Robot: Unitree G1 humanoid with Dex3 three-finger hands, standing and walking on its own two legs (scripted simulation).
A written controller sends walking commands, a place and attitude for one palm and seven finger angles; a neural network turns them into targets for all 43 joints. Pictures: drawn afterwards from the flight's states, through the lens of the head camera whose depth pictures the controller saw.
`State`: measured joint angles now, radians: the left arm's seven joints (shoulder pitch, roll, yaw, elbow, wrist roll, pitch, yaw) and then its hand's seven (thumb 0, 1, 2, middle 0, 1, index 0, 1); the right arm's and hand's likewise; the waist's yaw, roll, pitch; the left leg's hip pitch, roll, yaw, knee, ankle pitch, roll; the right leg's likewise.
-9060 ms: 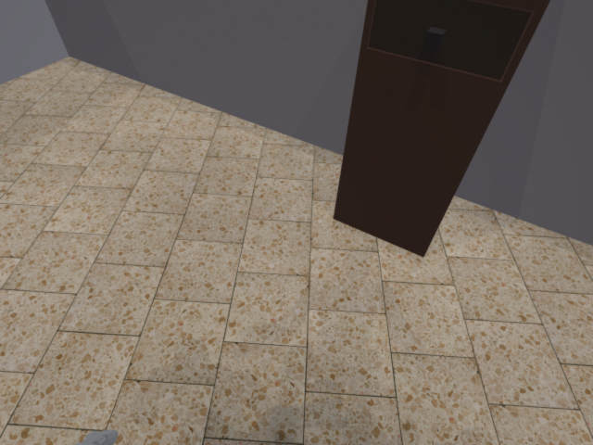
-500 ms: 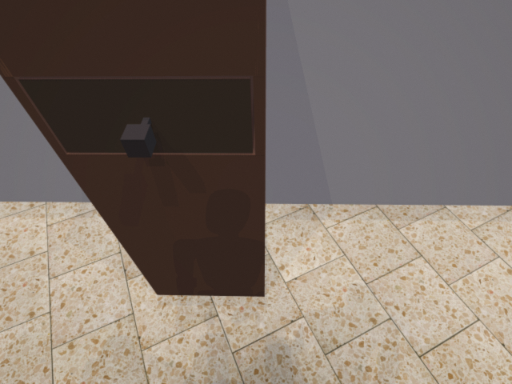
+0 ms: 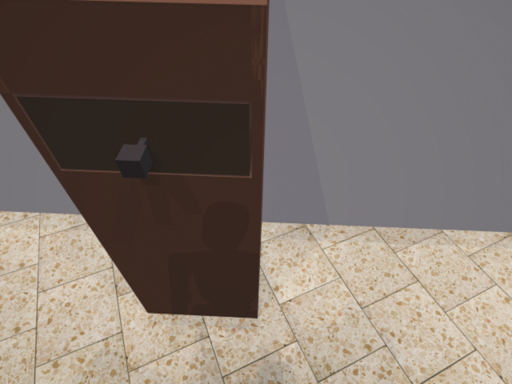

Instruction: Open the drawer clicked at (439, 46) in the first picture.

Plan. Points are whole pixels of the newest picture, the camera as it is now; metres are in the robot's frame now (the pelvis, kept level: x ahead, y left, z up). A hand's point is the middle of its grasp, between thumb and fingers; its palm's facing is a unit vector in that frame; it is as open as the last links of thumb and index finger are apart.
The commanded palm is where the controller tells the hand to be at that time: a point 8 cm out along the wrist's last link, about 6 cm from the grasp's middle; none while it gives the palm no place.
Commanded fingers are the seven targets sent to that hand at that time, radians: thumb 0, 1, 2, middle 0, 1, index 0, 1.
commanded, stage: come to a stop and stand still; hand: left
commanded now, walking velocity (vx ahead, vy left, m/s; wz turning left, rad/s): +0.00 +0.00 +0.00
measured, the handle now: (138, 153) +0.46 +0.24 +0.11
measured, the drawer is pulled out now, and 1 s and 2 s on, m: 0.00 0.00 0.00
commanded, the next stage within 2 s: look again from close up in 0.02 s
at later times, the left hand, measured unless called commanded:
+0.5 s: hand out of the picture -0.01 +0.18 -0.17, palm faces +0.02 -0.97 -0.22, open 7.4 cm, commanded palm none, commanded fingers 0.00 0.90 0.90 -0.20 -0.30 -0.20 -0.30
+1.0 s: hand out of the picture -0.02 +0.20 -0.16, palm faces +0.01 -0.97 -0.25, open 7.4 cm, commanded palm none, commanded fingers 0.00 0.90 0.90 -0.20 -0.30 -0.20 -0.30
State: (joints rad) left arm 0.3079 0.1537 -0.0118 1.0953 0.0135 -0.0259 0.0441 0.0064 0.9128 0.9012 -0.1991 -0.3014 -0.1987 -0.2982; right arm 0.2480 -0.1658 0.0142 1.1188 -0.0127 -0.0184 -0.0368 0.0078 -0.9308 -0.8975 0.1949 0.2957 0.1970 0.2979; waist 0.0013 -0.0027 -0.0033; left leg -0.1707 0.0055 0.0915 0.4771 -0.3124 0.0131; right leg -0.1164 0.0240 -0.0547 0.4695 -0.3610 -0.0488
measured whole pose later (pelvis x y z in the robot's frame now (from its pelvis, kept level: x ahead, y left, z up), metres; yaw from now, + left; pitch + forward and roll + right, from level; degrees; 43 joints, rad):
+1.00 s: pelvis -0.04 +0.00 +0.01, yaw +0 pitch -1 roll +1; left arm 0.25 0.22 0.00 1.10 0.02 -0.02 0.02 0.01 0.91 0.90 -0.20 -0.30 -0.20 -0.30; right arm 0.21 -0.21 0.01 1.13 -0.01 -0.01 -0.02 0.00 -0.91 -0.90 0.20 0.30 0.20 0.30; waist 0.01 -0.01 0.02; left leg -0.16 0.00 0.10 0.40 -0.22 0.02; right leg -0.13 0.02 -0.05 0.43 -0.29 -0.05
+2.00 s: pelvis -0.07 +0.04 +0.01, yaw +1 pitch -3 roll -1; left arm 0.23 0.28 -0.02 1.08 0.02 0.01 0.01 0.01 0.91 0.90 -0.20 -0.30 -0.20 -0.30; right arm 0.19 -0.28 0.01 1.09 -0.01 0.00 0.00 0.00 -0.91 -0.90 0.20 0.30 0.20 0.30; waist 0.01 -0.02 0.03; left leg -0.17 -0.04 0.09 0.36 -0.15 0.07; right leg -0.11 -0.01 -0.06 0.36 -0.20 0.00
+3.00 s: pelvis -0.07 +0.04 -0.01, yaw +2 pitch +0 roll +2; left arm 0.34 0.29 -0.07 0.10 0.44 0.01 0.28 0.02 0.82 0.86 -0.21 -0.36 -0.20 -0.35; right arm 0.29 -0.25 0.01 0.77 0.01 -0.22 -0.05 0.01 -0.91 -0.90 0.20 0.30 0.20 0.30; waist -0.01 0.04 -0.04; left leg -0.31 -0.10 0.10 0.54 -0.23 0.08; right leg -0.34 0.00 0.01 0.66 -0.30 -0.04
